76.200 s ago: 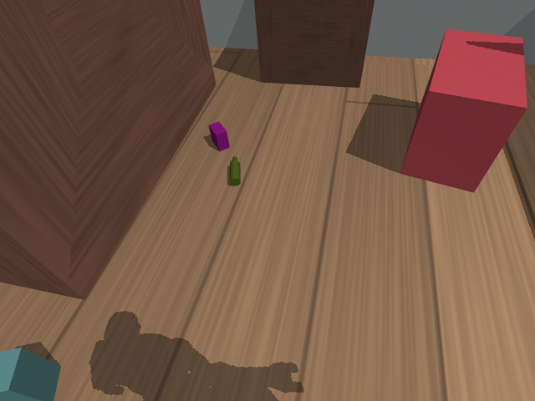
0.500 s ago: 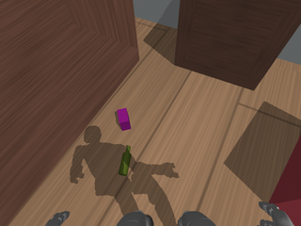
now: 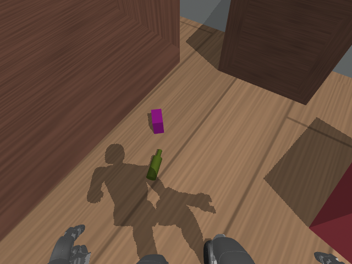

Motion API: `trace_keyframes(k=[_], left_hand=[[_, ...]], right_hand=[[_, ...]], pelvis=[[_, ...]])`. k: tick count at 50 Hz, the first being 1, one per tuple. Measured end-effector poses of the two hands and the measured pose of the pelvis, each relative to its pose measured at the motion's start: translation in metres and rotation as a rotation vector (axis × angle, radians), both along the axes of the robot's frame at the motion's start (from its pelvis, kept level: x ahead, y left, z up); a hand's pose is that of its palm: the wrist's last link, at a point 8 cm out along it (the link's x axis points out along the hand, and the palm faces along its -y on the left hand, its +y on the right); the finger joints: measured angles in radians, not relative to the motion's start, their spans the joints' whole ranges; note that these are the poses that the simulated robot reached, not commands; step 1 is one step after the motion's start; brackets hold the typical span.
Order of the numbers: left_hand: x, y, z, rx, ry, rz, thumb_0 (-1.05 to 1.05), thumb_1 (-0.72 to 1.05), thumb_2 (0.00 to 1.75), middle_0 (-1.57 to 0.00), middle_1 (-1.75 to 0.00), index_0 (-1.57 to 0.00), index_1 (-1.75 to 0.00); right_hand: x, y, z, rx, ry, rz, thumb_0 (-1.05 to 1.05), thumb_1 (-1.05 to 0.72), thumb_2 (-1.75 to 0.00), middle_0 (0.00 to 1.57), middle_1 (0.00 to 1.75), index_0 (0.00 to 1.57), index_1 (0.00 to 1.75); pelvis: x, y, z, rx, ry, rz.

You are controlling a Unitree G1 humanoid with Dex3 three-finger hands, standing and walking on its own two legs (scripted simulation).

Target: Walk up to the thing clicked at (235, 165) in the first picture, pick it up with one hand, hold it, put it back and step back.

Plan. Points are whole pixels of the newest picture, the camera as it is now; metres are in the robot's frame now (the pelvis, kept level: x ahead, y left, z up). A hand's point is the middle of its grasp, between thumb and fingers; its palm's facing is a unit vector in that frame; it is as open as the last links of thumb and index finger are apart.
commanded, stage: step back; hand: left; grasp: from above
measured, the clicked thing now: (155, 163) +0.66 +0.17 -0.72
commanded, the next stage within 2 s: none
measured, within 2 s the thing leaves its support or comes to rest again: neither
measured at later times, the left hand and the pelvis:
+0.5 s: hand out of the picture -0.09 +0.23 -0.13, palm faces -0.08 -0.91 -0.41, open 7.4 cm; pelvis -0.17 -0.03 +0.01, yaw -6 degrees
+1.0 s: hand out of the picture -0.21 +0.22 -0.14, palm faces -0.03 -0.94 -0.34, open 7.4 cm; pelvis -0.33 -0.04 +0.01, yaw -2 degrees
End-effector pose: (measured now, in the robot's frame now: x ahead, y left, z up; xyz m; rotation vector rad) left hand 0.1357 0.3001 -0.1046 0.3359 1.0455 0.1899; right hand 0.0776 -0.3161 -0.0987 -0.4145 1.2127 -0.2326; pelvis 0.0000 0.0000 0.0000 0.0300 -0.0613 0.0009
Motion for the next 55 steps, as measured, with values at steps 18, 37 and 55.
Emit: trace_keyframes(k=[18, 37, 55], left_hand=[[-0.167, 0.004, -0.007, 0.051, 0.202, -0.001, 0.01, 0.91, 0.89, -0.2, -0.3, -0.2, -0.3], [-0.242, -0.025, 0.019, 0.071, -0.012, -0.017, 0.01, 0.9, 0.89, -0.21, -0.3, -0.21, -0.3], [-0.408, -0.045, -0.01, 0.024, 0.134, -0.018, 0.01, 0.91, 0.89, -0.2, -0.3, -0.2, -0.3]], right_hand=[[-0.079, -0.015, 0.014, 0.01, -0.176, 0.008, 0.0, -0.9, -0.9, 0.21, 0.31, 0.21, 0.3], [-0.271, -0.03, -0.013, 0.033, 0.047, -0.034, 0.01, -0.9, -0.9, 0.2, 0.3, 0.2, 0.3], [-0.333, -0.055, 0.016, -0.005, -0.175, 0.018, 0.01, -0.9, -0.9, 0.2, 0.3, 0.21, 0.3]], pelvis=[[-0.119, -0.017, 0.0, -0.029, 0.028, -0.109], [-0.243, -0.034, 0.001, -0.022, 0.036, 0.004], [-0.372, -0.055, -0.001, -0.033, 0.03, -0.089]])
